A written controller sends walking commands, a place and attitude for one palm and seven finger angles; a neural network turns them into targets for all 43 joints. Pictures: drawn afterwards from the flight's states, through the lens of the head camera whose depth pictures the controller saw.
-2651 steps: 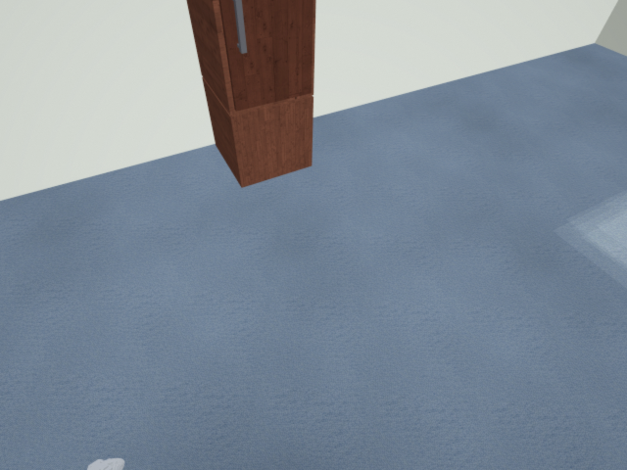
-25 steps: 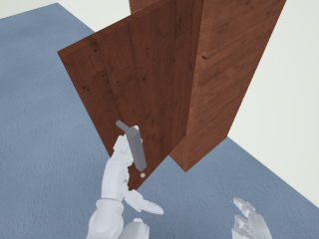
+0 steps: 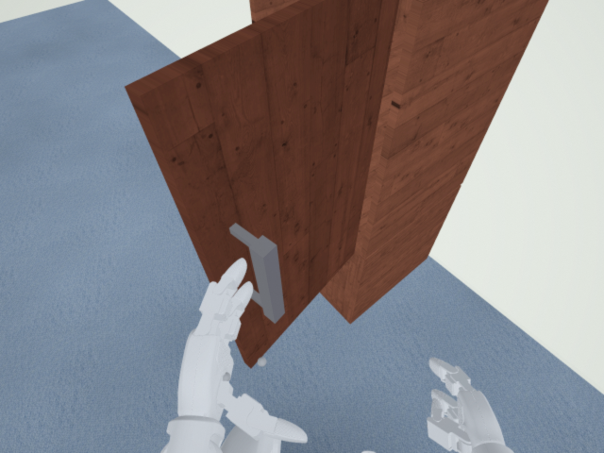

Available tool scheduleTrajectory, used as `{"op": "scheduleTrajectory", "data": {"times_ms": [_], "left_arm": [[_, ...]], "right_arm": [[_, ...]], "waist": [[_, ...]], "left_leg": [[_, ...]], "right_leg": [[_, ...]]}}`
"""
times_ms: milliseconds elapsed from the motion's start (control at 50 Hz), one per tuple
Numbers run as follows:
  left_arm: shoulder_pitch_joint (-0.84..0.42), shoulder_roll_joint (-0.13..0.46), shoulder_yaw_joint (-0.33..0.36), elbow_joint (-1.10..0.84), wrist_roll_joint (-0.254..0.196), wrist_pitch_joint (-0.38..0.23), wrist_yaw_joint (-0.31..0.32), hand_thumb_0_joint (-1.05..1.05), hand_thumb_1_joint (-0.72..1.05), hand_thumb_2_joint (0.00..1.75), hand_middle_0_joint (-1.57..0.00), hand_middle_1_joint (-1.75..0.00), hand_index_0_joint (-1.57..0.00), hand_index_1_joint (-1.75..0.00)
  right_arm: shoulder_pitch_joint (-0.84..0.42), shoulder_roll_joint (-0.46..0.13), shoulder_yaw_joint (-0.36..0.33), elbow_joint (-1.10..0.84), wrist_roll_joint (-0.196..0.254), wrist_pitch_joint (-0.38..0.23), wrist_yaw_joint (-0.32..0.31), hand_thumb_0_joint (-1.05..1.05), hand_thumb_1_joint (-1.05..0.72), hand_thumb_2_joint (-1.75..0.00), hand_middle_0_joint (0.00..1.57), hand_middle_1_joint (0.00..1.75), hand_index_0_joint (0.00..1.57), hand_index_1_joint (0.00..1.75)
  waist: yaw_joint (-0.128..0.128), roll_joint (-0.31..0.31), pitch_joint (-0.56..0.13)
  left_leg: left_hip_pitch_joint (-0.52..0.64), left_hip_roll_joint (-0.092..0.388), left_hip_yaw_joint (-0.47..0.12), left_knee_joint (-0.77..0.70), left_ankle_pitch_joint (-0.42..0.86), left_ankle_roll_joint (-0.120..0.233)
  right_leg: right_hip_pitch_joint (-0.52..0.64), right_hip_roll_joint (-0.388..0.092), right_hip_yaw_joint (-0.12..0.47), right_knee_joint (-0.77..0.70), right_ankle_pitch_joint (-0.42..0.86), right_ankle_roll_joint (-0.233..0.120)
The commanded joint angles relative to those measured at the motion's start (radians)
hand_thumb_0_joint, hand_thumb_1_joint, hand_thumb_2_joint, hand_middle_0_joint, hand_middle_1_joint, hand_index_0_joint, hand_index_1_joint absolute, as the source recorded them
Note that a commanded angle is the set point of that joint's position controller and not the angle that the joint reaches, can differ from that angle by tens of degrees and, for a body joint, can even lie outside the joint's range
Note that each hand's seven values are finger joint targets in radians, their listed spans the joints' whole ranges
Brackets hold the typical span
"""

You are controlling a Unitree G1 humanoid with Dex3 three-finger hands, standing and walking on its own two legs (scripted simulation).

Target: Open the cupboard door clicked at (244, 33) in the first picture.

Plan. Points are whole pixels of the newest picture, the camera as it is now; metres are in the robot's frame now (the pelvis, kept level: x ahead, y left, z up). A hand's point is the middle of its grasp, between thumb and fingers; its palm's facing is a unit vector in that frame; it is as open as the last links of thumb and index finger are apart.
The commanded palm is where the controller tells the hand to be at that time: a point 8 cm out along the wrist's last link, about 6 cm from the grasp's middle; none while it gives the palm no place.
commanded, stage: slide the hand sideways off the handle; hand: left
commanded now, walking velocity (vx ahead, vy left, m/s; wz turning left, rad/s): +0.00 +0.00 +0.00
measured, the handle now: (258, 276) +0.32 +0.08 +0.07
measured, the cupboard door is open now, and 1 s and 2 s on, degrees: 100 100 100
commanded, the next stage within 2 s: draw the hand back to the body in 0.46 s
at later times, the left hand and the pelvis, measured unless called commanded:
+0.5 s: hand (223, 408) +0.17 +0.10 +0.07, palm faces +0.02 -1.00 -0.01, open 16.3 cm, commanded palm +0.15 +0.15 +0.06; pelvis +0.00 -0.02 -0.01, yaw +0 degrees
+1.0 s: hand (154, 390) +0.17 +0.15 +0.12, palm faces +0.01 -1.00 -0.05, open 16.3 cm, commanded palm +0.14 +0.21 +0.14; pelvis +0.00 -0.01 +0.02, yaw +1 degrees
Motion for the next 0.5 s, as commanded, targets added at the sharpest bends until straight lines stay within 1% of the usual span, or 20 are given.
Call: {"op": "scheduleTrajectory", "data": {"times_ms": [0,20,40,60,80,120,140,160,180,200,220,260,280,300,360,400,440,460,480], "left_arm": [[-0.007,-0.003,-0.005,-0.249,-0.010,-0.078,-0.031,0.00,-0.50,0.30,-0.15,-0.30,-0.15,-0.30],[0.016,0.000,-0.004,-0.260,-0.015,-0.078,-0.040,0.00,-0.50,0.30,-0.15,-0.30,-0.15,-0.30],[0.031,0.004,0.000,-0.262,-0.021,-0.078,-0.048,0.00,-0.50,0.30,-0.15,-0.30,-0.15,-0.30],[0.037,0.019,0.012,-0.277,-0.022,-0.081,-0.052,0.00,-0.50,0.30,-0.15,-0.30,-0.15,-0.30],[0.064,0.018,0.012,-0.286,-0.026,-0.084,-0.057,0.00,-0.50,0.30,-0.15,-0.30,-0.15,-0.30],[0.092,0.038,0.036,-0.299,-0.039,-0.090,-0.069,0.00,-0.50,0.30,-0.15,-0.30,-0.15,-0.30],[0.090,0.035,0.027,-0.314,-0.042,-0.097,-0.076,0.00,-0.50,0.30,-0.15,-0.30,-0.15,-0.30],[0.110,0.043,0.039,-0.315,-0.047,-0.099,-0.080,0.00,-0.50,0.30,-0.15,-0.30,-0.15,-0.30],[0.137,0.048,0.054,-0.307,-0.053,-0.102,-0.085,0.00,-0.50,0.30,-0.15,-0.30,-0.15,-0.30],[0.139,0.053,0.059,-0.313,-0.062,-0.107,-0.094,0.00,-0.50,0.30,-0.15,-0.30,-0.15,-0.30],[0.158,0.068,0.079,-0.320,-0.067,-0.111,-0.102,0.00,-0.50,0.30,-0.15,-0.30,-0.15,-0.30],[0.178,0.090,0.109,-0.318,-0.077,-0.113,-0.115,0.00,-0.50,0.30,-0.15,-0.30,-0.15,-0.30],[0.187,0.081,0.101,-0.333,-0.087,-0.120,-0.127,0.00,-0.50,0.30,-0.15,-0.30,-0.15,-0.30],[0.200,0.098,0.127,-0.330,-0.097,-0.123,-0.137,0.00,-0.50,0.30,-0.15,-0.30,-0.15,-0.30],[0.219,0.113,0.144,-0.352,-0.123,-0.133,-0.167,0.00,-0.50,0.30,-0.15,-0.30,-0.15,-0.30],[0.237,0.123,0.170,-0.344,-0.141,-0.137,-0.187,0.00,-0.50,0.30,-0.15,-0.30,-0.15,-0.30],[0.221,0.117,0.159,-0.357,-0.153,-0.143,-0.206,0.00,-0.50,0.30,-0.15,-0.30,-0.15,-0.30],[0.200,0.124,0.162,-0.365,-0.155,-0.146,-0.210,0.00,-0.50,0.30,-0.15,-0.30,-0.15,-0.30],[0.203,0.126,0.167,-0.345,-0.160,-0.143,-0.215,0.00,-0.50,0.30,-0.15,-0.30,-0.15,-0.30]], "right_arm": [[-0.053,-0.105,-0.049,-0.169,0.000,-0.051,-0.005,0.00,-0.90,-0.90,0.20,0.30,0.20,0.30],[-0.054,-0.105,-0.048,-0.175,0.001,-0.051,-0.006,0.00,-0.90,-0.90,0.20,0.30,0.20,0.30],[-0.052,-0.106,-0.048,-0.178,0.002,-0.052,-0.007,0.00,-0.90,-0.90,0.20,0.30,0.20,0.30],[-0.050,-0.106,-0.050,-0.177,0.002,-0.053,-0.008,0.00,-0.90,-0.90,0.20,0.30,0.20,0.30],[-0.049,-0.105,-0.049,-0.184,0.002,-0.053,-0.008,0.00,-0.90,-0.90,0.20,0.30,0.20,0.30],[-0.048,-0.106,-0.051,-0.186,0.003,-0.054,-0.010,0.00,-0.90,-0.90,0.20,0.30,0.20,0.30],[-0.049,-0.105,-0.050,-0.188,0.003,-0.056,-0.010,0.00,-0.90,-0.90,0.20,0.30,0.20,0.30],[-0.046,-0.104,-0.052,-0.187,0.003,-0.058,-0.011,0.00,-0.90,-0.90,0.20,0.30,0.20,0.30],[-0.050,-0.105,-0.054,-0.190,0.005,-0.058,-0.013,0.00,-0.90,-0.90,0.20,0.30,0.20,0.30],[-0.048,-0.103,-0.054,-0.189,0.004,-0.059,-0.015,0.00,-0.90,-0.90,0.20,0.30,0.20,0.30],[-0.047,-0.103,-0.056,-0.186,0.005,-0.059,-0.016,0.00,-0.90,-0.90,0.20,0.30,0.20,0.30],[-0.051,-0.102,-0.060,-0.183,0.007,-0.060,-0.022,0.00,-0.90,-0.90,0.20,0.30,0.20,0.30],[-0.053,-0.101,-0.058,-0.186,0.008,-0.063,-0.024,0.00,-0.90,-0.90,0.20,0.30,0.20,0.30],[-0.052,-0.099,-0.062,-0.181,0.009,-0.064,-0.027,0.00,-0.90,-0.90,0.20,0.30,0.20,0.30],[-0.061,-0.099,-0.064,-0.179,0.012,-0.071,-0.037,0.00,-0.90,-0.90,0.20,0.30,0.20,0.30],[-0.061,-0.098,-0.068,-0.172,0.016,-0.076,-0.044,0.00,-0.90,-0.90,0.20,0.30,0.20,0.30],[-0.059,-0.100,-0.067,-0.171,0.016,-0.084,-0.049,0.00,-0.90,-0.90,0.20,0.30,0.20,0.30],[-0.060,-0.101,-0.067,-0.166,0.016,-0.089,-0.052,0.00,-0.90,-0.90,0.20,0.30,0.20,0.30],[-0.059,-0.102,-0.066,-0.164,0.015,-0.091,-0.054,0.00,-0.90,-0.90,0.20,0.30,0.20,0.30]], "waist": [[-0.025,-0.070,-0.172],[-0.022,-0.067,-0.172],[-0.024,-0.071,-0.157],[-0.017,-0.053,-0.177],[-0.016,-0.056,-0.172],[-0.016,-0.066,-0.171],[-0.020,-0.057,-0.166],[-0.015,-0.061,-0.177],[-0.015,-0.071,-0.162],[-0.019,-0.084,-0.160],[-0.012,-0.076,-0.165],[-0.009,-0.084,-0.164],[-0.011,-0.073,-0.164],[-0.011,-0.078,-0.161],[-0.007,-0.067,-0.157],[-0.012,-0.075,-0.147],[-0.020,-0.068,-0.149],[-0.021,-0.062,-0.150],[-0.025,-0.080,-0.133]], "left_leg": [[0.329,0.004,-0.061,-0.134,0.146,0.007],[0.326,0.003,-0.061,-0.135,0.141,0.006],[0.318,0.002,-0.059,-0.134,0.138,0.007],[0.319,0.001,-0.058,-0.126,0.156,0.008],[0.317,0.000,-0.056,-0.125,0.161,0.007],[0.308,0.000,-0.054,-0.118,0.157,0.008],[0.301,-0.003,-0.054,-0.114,0.153,0.009],[0.291,-0.003,-0.055,-0.108,0.157,0.010],[0.284,-0.001,-0.052,-0.107,0.148,0.009],[0.274,-0.004,-0.050,-0.102,0.146,0.011],[0.269,-0.005,-0.047,-0.097,0.150,0.011],[0.251,-0.005,-0.045,-0.088,0.149,0.011],[0.249,-0.008,-0.043,-0.082,0.152,0.012],[0.246,-0.006,-0.042,-0.080,0.147,0.011],[0.227,-0.008,-0.044,-0.074,0.134,0.012],[0.214,-0.008,-0.041,-0.067,0.117,0.011],[0.201,-0.009,-0.043,-0.050,0.111,0.012],[0.200,-0.007,-0.046,-0.048,0.113,0.014],[0.186,-0.007,-0.047,-0.044,0.095,0.012]], "right_leg": [[-0.087,0.009,0.004,-0.185,0.330,-0.001],[-0.087,0.009,0.002,-0.183,0.325,-0.001],[-0.086,0.009,0.005,-0.188,0.329,0.000],[-0.074,0.009,0.009,-0.180,0.343,-0.003],[-0.078,0.009,0.006,-0.176,0.351,0.000],[-0.080,0.010,0.009,-0.176,0.356,0.002],[-0.084,0.009,0.010,-0.174,0.354,0.002],[-0.075,0.010,0.012,-0.170,0.357,0.002],[-0.086,0.011,0.012,-0.172,0.352,0.004],[-0.080,0.011,0.015,-0.175,0.364,0.007],[-0.072,0.010,0.019,-0.174,0.375,0.007],[-0.063,0.011,0.024,-0.172,0.378,0.008],[-0.068,0.008,0.030,-0.172,0.395,0.013],[-0.067,0.008,0.032,-0.175,0.401,0.017],[-0.065,0.007,0.039,-0.176,0.381,0.017],[-0.074,0.005,0.045,-0.182,0.373,0.024],[-0.081,-0.002,0.061,-0.184,0.377,0.030],[-0.084,0.000,0.057,-0.179,0.366,0.027],[-0.093,-0.002,0.062,-0.188,0.347,0.030]]}}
